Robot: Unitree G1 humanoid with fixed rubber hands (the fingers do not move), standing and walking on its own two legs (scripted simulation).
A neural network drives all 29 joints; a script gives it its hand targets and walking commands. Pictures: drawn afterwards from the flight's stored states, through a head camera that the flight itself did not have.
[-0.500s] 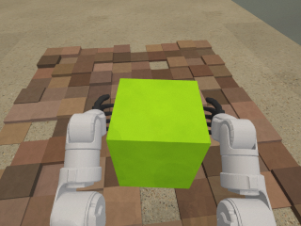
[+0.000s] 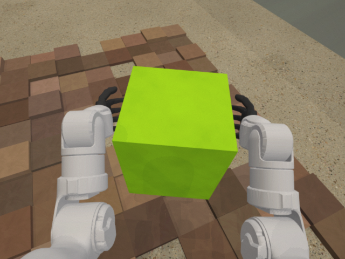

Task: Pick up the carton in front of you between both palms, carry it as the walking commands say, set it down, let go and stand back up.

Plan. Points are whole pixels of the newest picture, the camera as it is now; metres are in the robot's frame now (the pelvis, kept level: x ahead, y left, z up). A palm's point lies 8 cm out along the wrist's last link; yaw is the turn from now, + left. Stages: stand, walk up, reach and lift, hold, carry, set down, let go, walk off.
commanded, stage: carry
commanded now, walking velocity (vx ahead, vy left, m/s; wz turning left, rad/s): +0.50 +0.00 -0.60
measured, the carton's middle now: (174, 138) +0.39 +0.01 +0.05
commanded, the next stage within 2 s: none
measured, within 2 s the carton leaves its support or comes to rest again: neither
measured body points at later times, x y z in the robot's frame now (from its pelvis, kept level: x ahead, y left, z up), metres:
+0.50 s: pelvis +0.28 -0.07 -0.01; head +0.33 -0.09 +0.43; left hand +0.63 +0.11 +0.07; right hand +0.67 -0.19 +0.06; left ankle +0.31 +0.08 -0.66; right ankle +0.24 -0.12 -0.75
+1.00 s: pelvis +0.61 -0.04 -0.01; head +0.63 -0.04 +0.44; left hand +0.95 +0.20 +0.15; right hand +1.02 -0.10 +0.16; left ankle +0.51 +0.01 -0.74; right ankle +0.77 -0.14 -0.72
